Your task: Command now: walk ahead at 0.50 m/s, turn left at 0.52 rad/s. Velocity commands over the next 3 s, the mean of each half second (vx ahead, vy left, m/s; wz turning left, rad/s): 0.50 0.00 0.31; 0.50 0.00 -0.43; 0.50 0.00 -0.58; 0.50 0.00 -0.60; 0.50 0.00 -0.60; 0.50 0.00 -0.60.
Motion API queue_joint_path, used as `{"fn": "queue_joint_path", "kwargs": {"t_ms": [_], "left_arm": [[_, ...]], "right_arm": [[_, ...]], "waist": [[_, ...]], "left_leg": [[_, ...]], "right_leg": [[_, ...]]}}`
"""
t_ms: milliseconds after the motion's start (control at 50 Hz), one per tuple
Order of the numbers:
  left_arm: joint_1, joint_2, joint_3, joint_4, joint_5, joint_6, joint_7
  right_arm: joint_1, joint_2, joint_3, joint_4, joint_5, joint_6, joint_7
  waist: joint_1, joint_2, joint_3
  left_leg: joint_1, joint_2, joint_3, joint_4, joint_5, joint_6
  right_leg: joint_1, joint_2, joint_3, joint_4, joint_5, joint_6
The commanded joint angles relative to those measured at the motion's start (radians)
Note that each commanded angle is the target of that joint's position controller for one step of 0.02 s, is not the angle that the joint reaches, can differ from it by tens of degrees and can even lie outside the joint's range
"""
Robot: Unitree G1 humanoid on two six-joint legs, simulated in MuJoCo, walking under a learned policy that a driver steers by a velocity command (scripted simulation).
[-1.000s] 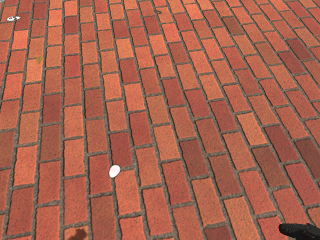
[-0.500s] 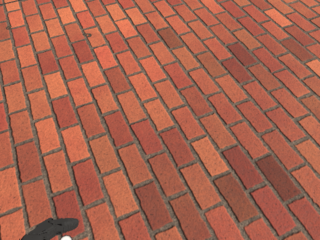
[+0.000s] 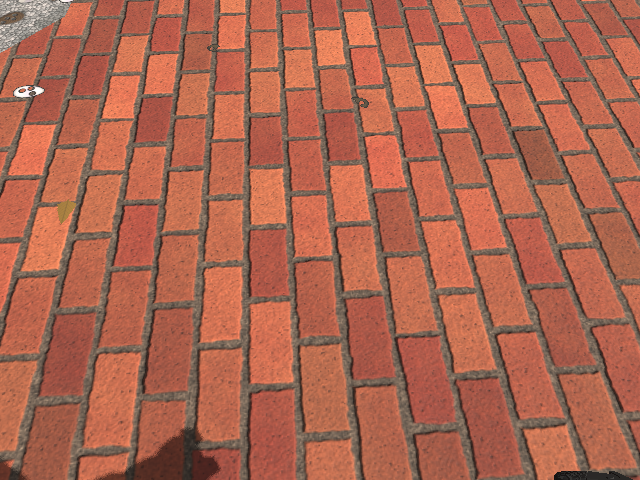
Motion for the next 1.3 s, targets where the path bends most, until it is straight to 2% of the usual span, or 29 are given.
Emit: {"fn": "queue_joint_path", "kwargs": {"t_ms": [20,40,60,80,100,120,180,240,280,340,400,460,500,520,540,560,580,620,700,820,920,980,1000,1020,1040,1060,1100,1160,1300], "left_arm": [[0.068,0.018,-0.017,-0.138,0.036,-0.040,-0.007],[-0.042,0.092,-0.010,-0.147,-0.001,-0.082,-0.023],[-0.137,0.133,0.001,-0.178,-0.035,-0.101,-0.031],[-0.154,0.124,-0.004,-0.181,-0.023,-0.111,-0.026],[-0.158,0.130,0.003,-0.172,0.005,-0.109,-0.018],[-0.137,0.139,0.011,-0.171,0.015,-0.098,-0.017],[-0.122,0.107,0.008,-0.177,0.027,-0.064,-0.016],[-0.229,0.075,-0.006,-0.211,0.031,-0.056,-0.014],[-0.273,0.050,-0.018,-0.208,0.025,-0.062,-0.027],[-0.356,0.056,-0.023,-0.222,0.006,-0.073,-0.046],[-0.408,0.081,-0.019,-0.250,0.001,-0.078,-0.060],[-0.352,0.102,-0.011,-0.250,-0.003,-0.079,-0.074],[-0.138,0.154,0.019,-0.193,0.003,-0.076,-0.070],[0.018,0.210,0.032,-0.171,0.010,-0.072,-0.066],[0.073,0.281,0.052,-0.155,0.004,-0.068,-0.071],[0.085,0.189,0.031,-0.151,-0.021,-0.061,-0.071],[0.023,0.152,0.019,-0.168,-0.013,-0.055,-0.063],[-0.055,0.136,0.011,-0.191,0.006,-0.043,-0.057],[-0.077,0.134,0.009,-0.199,0.002,-0.040,-0.042],[0.001,0.172,0.024,-0.162,-0.013,-0.019,-0.013],[0.053,0.163,0.025,-0.142,-0.019,0.003,-0.005],[0.010,0.141,0.021,-0.158,-0.014,0.009,-0.006],[-0.010,0.092,0.003,-0.179,-0.003,0.004,-0.011],[0.110,0.029,-0.018,-0.197,-0.018,-0.005,-0.010],[0.131,0.088,-0.016,-0.202,-0.024,-0.010,-0.008],[0.060,0.160,0.005,-0.196,-0.026,-0.005,-0.010],[-0.047,0.152,0.011,-0.220,-0.007,0.003,-0.013],[-0.046,0.097,0.007,-0.229,-0.016,0.018,-0.026],[-0.185,0.060,-0.011,-0.271,-0.010,0.010,-0.050]], "right_arm": [[0.331,-0.352,-0.113,0.008,0.008,-0.001,-0.030],[0.370,-0.272,-0.089,-0.015,-0.001,-0.011,-0.028],[0.336,-0.219,-0.075,-0.010,-0.008,-0.021,-0.027],[0.270,-0.192,-0.067,-0.020,-0.002,-0.025,-0.028],[0.201,-0.158,-0.056,-0.036,-0.003,-0.024,-0.030],[0.163,-0.138,-0.048,-0.056,-0.016,-0.025,-0.035],[0.157,-0.156,-0.053,-0.065,-0.014,-0.029,-0.047],[0.198,-0.185,-0.061,-0.051,-0.006,-0.025,-0.066],[0.216,-0.164,-0.052,-0.037,-0.006,-0.022,-0.072],[0.279,-0.167,-0.047,-0.005,-0.008,-0.026,-0.068],[0.318,-0.181,-0.049,0.021,-0.012,-0.023,-0.066],[0.301,-0.198,-0.054,0.032,-0.015,-0.013,-0.073],[0.256,-0.193,-0.048,0.017,-0.019,-0.005,-0.079],[0.256,-0.161,-0.032,-0.009,-0.038,-0.006,-0.086],[0.381,-0.077,-0.008,-0.024,-0.037,-0.026,-0.075],[0.325,-0.136,-0.010,-0.025,-0.026,-0.047,-0.065],[0.214,-0.175,-0.020,-0.057,0.001,-0.065,-0.054],[0.120,-0.157,-0.018,-0.083,-0.026,-0.083,-0.054],[0.157,-0.124,-0.018,-0.085,-0.042,-0.062,-0.062],[-0.046,-0.076,0.001,-0.126,-0.034,-0.063,-0.061],[-0.123,-0.113,-0.016,-0.148,-0.016,-0.082,-0.044],[0.024,-0.158,-0.044,-0.115,-0.018,-0.095,-0.051],[0.164,-0.202,-0.060,-0.102,-0.034,-0.098,-0.060],[0.290,-0.284,-0.082,-0.075,-0.049,-0.084,-0.065],[0.311,-0.233,-0.073,-0.061,-0.024,-0.074,-0.058],[0.262,-0.163,-0.054,-0.070,-0.019,-0.068,-0.060],[0.179,-0.118,-0.037,-0.067,-0.028,-0.057,-0.060],[0.142,-0.101,-0.031,-0.046,-0.032,-0.066,-0.057],[0.158,-0.171,-0.051,0.014,-0.027,-0.066,-0.062]], "waist": [[-0.083,0.251,-0.318],[-0.163,0.132,-0.421],[-0.173,0.089,-0.279],[-0.127,0.008,-0.188],[-0.085,-0.018,-0.126],[-0.048,0.004,-0.109],[-0.018,0.010,-0.079],[-0.049,0.024,-0.044],[-0.079,0.057,-0.049],[-0.132,0.073,-0.028],[-0.148,0.066,0.001],[-0.105,0.083,-0.014],[0.012,0.065,-0.158],[0.067,-0.032,-0.284],[0.005,-0.301,-0.370],[0.047,-0.236,-0.358],[0.059,-0.159,-0.206],[0.014,-0.007,-0.074],[-0.049,-0.073,-0.069],[0.019,-0.092,-0.041],[0.031,-0.114,-0.040],[-0.060,-0.139,-0.095],[-0.129,-0.086,-0.216],[-0.115,0.164,-0.372],[-0.111,0.270,-0.362],[-0.125,0.149,-0.213],[-0.097,0.053,-0.051],[-0.053,0.103,-0.012],[-0.080,0.045,0.002]], "left_leg": [[0.899,0.283,-0.703,-0.144,-0.138,0.301],[0.955,0.328,-0.887,-0.281,-0.227,0.315],[0.865,0.302,-0.738,-0.300,-0.157,0.264],[0.712,0.259,-0.617,-0.299,-0.067,0.229],[0.567,0.221,-0.524,-0.310,0.038,0.206],[0.471,0.197,-0.476,-0.332,0.121,0.201],[0.337,0.161,-0.392,-0.374,0.242,0.205],[0.279,0.108,-0.318,-0.376,0.245,0.166],[0.283,0.078,-0.251,-0.371,0.197,0.125],[0.337,0.121,-0.265,-0.373,0.105,0.110],[0.505,0.196,-0.297,-0.327,0.170,0.103],[0.603,0.221,-0.264,-0.242,0.430,0.070],[0.559,0.153,-0.173,0.007,0.730,0.028],[0.382,0.102,-0.127,0.282,0.499,-0.006],[-0.040,-0.084,-0.088,0.640,-0.225,-0.096],[-0.197,-0.060,-0.194,0.726,-0.404,-0.093],[-0.264,-0.011,-0.198,0.728,-0.326,-0.085],[-0.218,0.046,-0.168,0.592,-0.229,-0.087],[-0.109,0.071,-0.137,0.403,-0.193,-0.138],[0.006,0.006,-0.114,0.023,0.157,-0.179],[0.067,-0.027,-0.149,-0.120,0.119,-0.151],[0.296,-0.007,-0.136,-0.201,0.075,-0.086],[0.537,0.123,-0.241,-0.165,0.054,-0.022],[0.903,0.351,-0.609,-0.184,-0.089,0.134],[0.910,0.434,-0.847,-0.263,-0.303,0.169],[0.781,0.393,-0.733,-0.291,-0.369,0.129],[0.548,0.305,-0.493,-0.338,-0.186,0.082],[0.403,0.244,-0.305,-0.413,-0.035,0.071],[0.441,0.230,-0.051,-0.448,0.195,0.067]], "right_leg": [[-0.723,0.081,0.141,0.839,-0.062,-0.001],[-0.835,0.090,0.361,0.931,-0.108,-0.023],[-0.907,0.043,0.367,0.908,-0.016,-0.047],[-0.876,-0.002,0.360,0.820,0.073,-0.058],[-0.811,-0.030,0.352,0.735,0.117,-0.051],[-0.737,-0.050,0.359,0.696,0.148,-0.044],[-0.681,-0.049,0.332,0.577,0.198,-0.002],[-0.680,-0.019,0.313,0.368,0.385,0.029],[-0.627,-0.001,0.294,0.201,0.546,0.026],[-0.605,0.010,0.281,0.096,0.663,0.001],[-0.710,0.011,0.284,0.048,0.552,-0.053],[-0.671,0.040,0.261,0.027,0.410,-0.111],[-0.354,0.093,0.228,0.004,0.456,-0.169],[-0.078,-0.054,0.437,0.018,0.519,-0.237],[0.265,-0.256,0.920,-0.062,0.349,-0.414],[0.307,-0.262,1.054,-0.165,0.132,-0.397],[0.192,-0.236,0.930,-0.188,0.125,-0.354],[-0.046,-0.165,0.772,-0.218,0.323,-0.325],[-0.203,-0.097,0.644,-0.259,0.547,-0.330],[-0.319,-0.016,0.548,-0.243,0.523,-0.259],[-0.214,-0.053,0.672,-0.147,0.434,-0.232],[-0.221,-0.020,0.687,-0.003,0.514,-0.186],[-0.320,0.026,0.624,0.216,0.462,-0.152],[-0.644,0.166,0.471,0.539,0.131,-0.079],[-0.815,0.117,0.447,0.714,-0.107,-0.064],[-0.868,0.067,0.454,0.785,-0.029,-0.054],[-0.839,0.009,0.402,0.751,0.099,-0.041],[-0.762,-0.040,0.371,0.687,0.172,-0.036],[-0.770,-0.050,0.329,0.380,0.467,-0.023]]}}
